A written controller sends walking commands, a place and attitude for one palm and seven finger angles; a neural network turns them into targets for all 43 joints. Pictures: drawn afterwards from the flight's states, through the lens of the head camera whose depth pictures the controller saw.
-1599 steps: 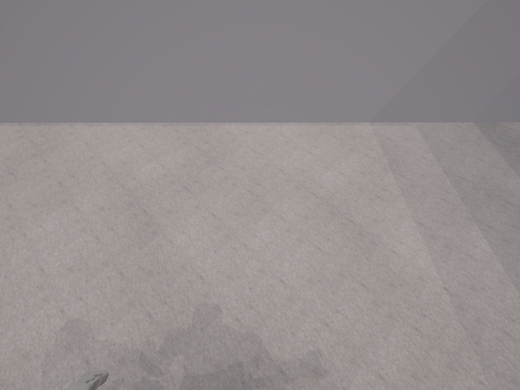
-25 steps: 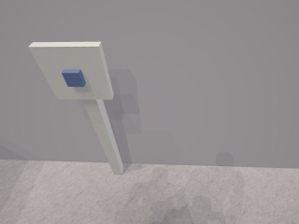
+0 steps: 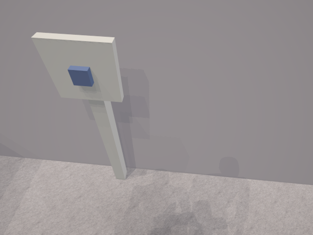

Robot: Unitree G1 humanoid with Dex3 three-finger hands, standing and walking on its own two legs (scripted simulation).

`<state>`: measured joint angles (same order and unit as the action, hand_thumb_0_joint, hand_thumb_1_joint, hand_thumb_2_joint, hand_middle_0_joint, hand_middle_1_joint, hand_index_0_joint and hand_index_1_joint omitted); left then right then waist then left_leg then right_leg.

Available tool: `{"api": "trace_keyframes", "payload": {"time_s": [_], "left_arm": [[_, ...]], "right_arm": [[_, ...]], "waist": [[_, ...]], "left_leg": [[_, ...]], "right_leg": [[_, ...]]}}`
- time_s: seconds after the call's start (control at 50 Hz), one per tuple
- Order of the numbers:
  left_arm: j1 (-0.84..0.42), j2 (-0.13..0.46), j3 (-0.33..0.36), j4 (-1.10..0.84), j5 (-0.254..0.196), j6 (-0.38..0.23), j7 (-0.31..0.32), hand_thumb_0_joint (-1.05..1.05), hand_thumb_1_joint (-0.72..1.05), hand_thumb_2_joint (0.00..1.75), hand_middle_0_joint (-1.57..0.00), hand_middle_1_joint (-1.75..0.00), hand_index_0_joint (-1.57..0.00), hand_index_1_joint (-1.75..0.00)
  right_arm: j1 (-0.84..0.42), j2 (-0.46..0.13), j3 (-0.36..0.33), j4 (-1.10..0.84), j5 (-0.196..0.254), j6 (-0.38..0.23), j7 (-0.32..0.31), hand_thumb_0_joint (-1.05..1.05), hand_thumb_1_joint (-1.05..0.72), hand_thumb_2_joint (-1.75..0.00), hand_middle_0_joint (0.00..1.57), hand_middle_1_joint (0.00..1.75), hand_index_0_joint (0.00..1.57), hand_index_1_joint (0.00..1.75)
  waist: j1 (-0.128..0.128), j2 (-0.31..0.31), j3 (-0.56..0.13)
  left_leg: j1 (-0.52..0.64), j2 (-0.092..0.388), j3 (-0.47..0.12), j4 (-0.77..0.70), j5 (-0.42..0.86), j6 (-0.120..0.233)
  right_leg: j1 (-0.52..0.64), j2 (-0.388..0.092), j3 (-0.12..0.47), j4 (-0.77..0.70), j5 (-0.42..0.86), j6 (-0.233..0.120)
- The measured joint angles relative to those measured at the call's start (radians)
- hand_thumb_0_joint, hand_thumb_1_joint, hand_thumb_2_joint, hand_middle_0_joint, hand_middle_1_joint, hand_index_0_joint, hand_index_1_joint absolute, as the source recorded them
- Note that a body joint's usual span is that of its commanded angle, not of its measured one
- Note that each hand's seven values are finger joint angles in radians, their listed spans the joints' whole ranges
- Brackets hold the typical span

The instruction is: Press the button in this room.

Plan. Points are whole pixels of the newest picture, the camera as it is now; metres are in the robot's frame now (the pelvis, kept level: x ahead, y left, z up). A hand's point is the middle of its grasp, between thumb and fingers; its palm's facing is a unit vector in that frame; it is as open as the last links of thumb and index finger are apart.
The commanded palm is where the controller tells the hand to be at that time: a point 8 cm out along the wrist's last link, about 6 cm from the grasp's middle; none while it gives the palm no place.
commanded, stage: shuffle to correct the standing spot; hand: left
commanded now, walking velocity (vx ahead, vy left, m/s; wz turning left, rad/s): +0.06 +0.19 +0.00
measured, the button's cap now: (81, 75) +0.51 +0.28 +0.12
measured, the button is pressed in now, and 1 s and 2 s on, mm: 0 0 0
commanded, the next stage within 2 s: come to a stop and stand still in 0.30 s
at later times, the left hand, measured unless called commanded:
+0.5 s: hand out of the picture +0.03 +0.28 -0.19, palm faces +0.08 -0.97 -0.24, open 7.4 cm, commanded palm none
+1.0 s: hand out of the picture +0.05 +0.26 -0.17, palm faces -0.01 -0.98 -0.21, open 7.3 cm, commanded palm none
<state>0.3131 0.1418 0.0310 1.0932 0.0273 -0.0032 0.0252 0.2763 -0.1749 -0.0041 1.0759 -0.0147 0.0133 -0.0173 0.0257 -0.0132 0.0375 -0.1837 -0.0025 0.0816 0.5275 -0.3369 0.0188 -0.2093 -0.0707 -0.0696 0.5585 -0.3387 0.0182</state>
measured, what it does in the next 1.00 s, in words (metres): steps on the spot: left foot, then right foot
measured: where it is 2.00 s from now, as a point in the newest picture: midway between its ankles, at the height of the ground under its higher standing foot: outside the picture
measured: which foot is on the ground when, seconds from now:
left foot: down 0.00-0.20, up 0.22-0.42, down 0.44-1.00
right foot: down 0.00-0.44, up 0.46-0.72, down 0.74-1.00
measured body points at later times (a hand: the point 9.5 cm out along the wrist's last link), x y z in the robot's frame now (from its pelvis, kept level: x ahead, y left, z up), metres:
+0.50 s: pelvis +0.03 +0.08 -0.02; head +0.06 +0.10 +0.43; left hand +0.03 +0.33 -0.18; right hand +0.12 -0.16 -0.15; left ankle +0.07 +0.19 -0.73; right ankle -0.03 -0.09 -0.71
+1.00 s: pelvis +0.03 +0.08 +0.00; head +0.04 +0.08 +0.45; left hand +0.05 +0.31 -0.15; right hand +0.02 -0.13 -0.16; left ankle +0.07 +0.19 -0.73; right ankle +0.01 +0.01 -0.73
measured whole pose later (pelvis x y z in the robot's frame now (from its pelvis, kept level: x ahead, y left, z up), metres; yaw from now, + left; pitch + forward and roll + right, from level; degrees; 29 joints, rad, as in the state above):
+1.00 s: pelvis +0.03 +0.08 +0.00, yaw -1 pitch -1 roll +0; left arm 0.29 0.15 0.00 1.05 0.02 -0.01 0.04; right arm 0.30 -0.15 0.00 1.09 -0.01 0.02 -0.02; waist -0.02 0.01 0.02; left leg -0.28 0.04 0.10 0.50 -0.23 0.01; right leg -0.17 0.04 -0.08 0.46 -0.29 -0.05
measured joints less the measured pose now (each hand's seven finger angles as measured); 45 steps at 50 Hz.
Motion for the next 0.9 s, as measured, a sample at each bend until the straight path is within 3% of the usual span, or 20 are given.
{"api": "trace_keyframes", "payload": {"time_s": [0.04,0.12,0.16,0.22,0.3,0.36,0.42,0.46,0.5,0.56,0.62,0.68,0.74,0.8,0.9], "left_arm": [[-0.003,0.010,0.007,-0.005,0.001,0.009,0.001,0.01,0.90,0.89,-0.20,-0.30,-0.20,-0.30],[-0.022,0.028,0.012,-0.020,0.002,0.023,0.006,0.01,0.91,0.89,-0.20,-0.30,-0.20,-0.30],[-0.035,0.031,0.013,-0.028,0.002,0.021,0.006,0.01,0.91,0.89,-0.20,-0.30,-0.20,-0.30],[-0.046,0.022,0.015,-0.048,0.003,-0.002,0.009,0.01,0.91,0.89,-0.20,-0.30,-0.20,-0.30],[-0.043,0.018,0.022,-0.079,0.013,-0.023,0.020,0.01,0.91,0.89,-0.20,-0.30,-0.20,-0.30],[-0.034,0.030,0.025,-0.087,0.019,-0.009,0.016,0.01,0.90,0.89,-0.20,-0.30,-0.20,-0.30],[-0.022,0.046,0.029,-0.086,0.016,0.011,0.007,0.01,0.90,0.89,-0.20,-0.30,-0.20,-0.30],[-0.024,0.059,0.033,-0.082,0.010,0.032,0.004,0.01,0.90,0.89,-0.20,-0.30,-0.20,-0.30],[-0.038,0.074,0.039,-0.076,0.004,0.054,0.009,0.01,0.90,0.89,-0.20,-0.30,-0.20,-0.30],[-0.056,0.082,0.038,-0.074,0.006,0.048,0.006,0.01,0.91,0.89,-0.20,-0.30,-0.20,-0.30],[-0.065,0.074,0.025,-0.081,0.003,0.028,-0.003,0.01,0.91,0.90,-0.20,-0.30,-0.19,-0.30],[-0.067,0.049,0.009,-0.081,-0.002,0.018,-0.006,0.01,0.91,0.90,-0.20,-0.30,-0.19,-0.30],[-0.065,0.024,-0.003,-0.077,-0.001,0.009,-0.004,0.01,0.91,0.90,-0.20,-0.30,-0.19,-0.30],[-0.059,0.009,-0.009,-0.064,0.001,0.005,0.003,0.01,0.93,0.90,-0.20,-0.30,-0.19,-0.30],[-0.037,0.017,-0.019,-0.046,-0.006,0.001,0.004,0.01,0.94,0.90,-0.20,-0.30,-0.20,-0.30]], "right_arm": [[0.000,0.001,-0.001,-0.011,-0.001,-0.006,-0.001,0.00,-0.91,-0.90,0.20,0.30,0.19,0.30],[0.000,0.005,-0.002,-0.035,-0.002,-0.007,-0.006,0.00,-0.91,-0.90,0.20,0.30,0.20,0.30],[0.002,0.006,-0.002,-0.044,-0.002,-0.003,-0.007,0.00,-0.91,-0.90,0.20,0.30,0.20,0.30],[0.004,-0.002,-0.010,-0.045,0.001,0.013,-0.005,0.00,-0.91,-0.90,0.20,0.30,0.20,0.30],[-0.025,-0.012,-0.022,-0.058,0.002,0.036,0.005,0.00,-0.92,-0.90,0.20,0.30,0.20,0.30],[-0.065,-0.015,-0.030,-0.088,0.009,0.035,0.021,0.00,-0.92,-0.90,0.20,0.30,0.20,0.30],[-0.095,-0.023,-0.032,-0.124,0.010,0.018,0.031,0.00,-0.91,-0.90,0.20,0.30,0.20,0.30],[-0.105,-0.026,-0.036,-0.140,0.005,0.000,0.028,0.00,-0.91,-0.90,0.20,0.30,0.20,0.30],[-0.110,-0.016,-0.032,-0.146,-0.001,-0.002,0.022,0.00,-0.91,-0.90,0.20,0.30,0.20,0.30],[-0.102,0.002,-0.021,-0.137,-0.010,-0.002,0.012,0.00,-0.91,-0.90,0.20,0.30,0.20,0.30],[-0.091,0.015,-0.009,-0.115,-0.013,-0.008,0.006,0.00,-0.91,-0.90,0.20,0.30,0.20,0.30],[-0.083,0.022,-0.009,-0.098,-0.011,-0.013,-0.003,0.00,-0.91,-0.90,0.20,0.30,0.20,0.30],[-0.073,0.019,-0.014,-0.083,-0.004,-0.012,-0.008,0.00,-0.92,-0.90,0.20,0.30,0.20,0.30],[-0.062,0.004,-0.022,-0.057,0.005,-0.005,-0.013,-0.01,-0.94,-0.90,0.20,0.30,0.20,0.30],[-0.018,0.013,-0.007,-0.009,0.001,0.000,-0.009,-0.01,-0.94,-0.90,0.20,0.30,0.20,0.30]], "waist": [[0.002,-0.010,0.003],[0.008,-0.010,0.014],[0.003,0.002,0.019],[0.000,0.038,0.013],[0.016,0.023,0.023],[0.019,-0.006,0.035],[0.015,-0.029,0.044],[0.007,-0.037,0.046],[0.004,-0.048,0.043],[-0.005,-0.043,0.023],[-0.006,-0.033,0.005],[-0.015,-0.013,-0.008],[-0.024,0.001,-0.014],[-0.037,0.037,-0.013],[-0.047,0.021,-0.028]], "left_leg": [[0.000,-0.010,0.007,0.005,-0.008,0.010],[0.000,-0.024,0.027,0.027,-0.032,0.028],[-0.002,-0.029,0.028,0.040,-0.042,0.031],[-0.047,-0.025,0.013,0.131,-0.082,0.016],[-0.179,-0.029,-0.014,0.370,-0.197,-0.014],[-0.217,0.000,-0.026,0.295,-0.127,-0.029],[-0.180,0.021,-0.009,0.109,0.045,-0.040],[-0.181,0.020,0.002,0.105,0.101,-0.021],[-0.190,0.016,0.014,0.138,0.065,0.001],[-0.170,0.013,0.018,0.090,0.074,0.014],[-0.139,0.004,0.027,0.017,0.110,0.023],[-0.119,-0.005,0.038,-0.028,0.131,0.029],[-0.120,-0.012,0.052,-0.018,0.124,0.026],[-0.106,0.008,0.040,-0.021,0.123,0.016],[-0.073,0.015,0.035,-0.060,0.139,0.005]], "right_leg": [[-0.008,-0.010,0.007,0.020,-0.013,0.000],[-0.038,-0.017,0.009,0.091,-0.085,-0.033],[-0.037,-0.012,0.017,0.089,-0.052,-0.038],[-0.026,-0.016,0.000,0.077,-0.054,0.005],[0.001,-0.054,-0.005,0.035,-0.041,0.021],[0.012,-0.082,0.001,0.013,-0.029,0.046],[0.000,-0.105,0.018,0.059,-0.055,0.073],[-0.042,-0.106,0.043,0.174,-0.140,0.053],[-0.108,-0.065,0.082,0.341,-0.234,0.015],[-0.168,-0.010,0.061,0.458,-0.205,-0.018],[-0.158,0.019,0.029,0.376,-0.150,-0.021],[-0.107,0.040,0.015,0.213,-0.123,-0.021],[-0.035,0.052,0.020,0.018,-0.009,-0.030],[-0.008,0.075,0.011,-0.016,0.022,-0.057],[0.024,0.086,0.007,-0.055,0.030,-0.068]]}}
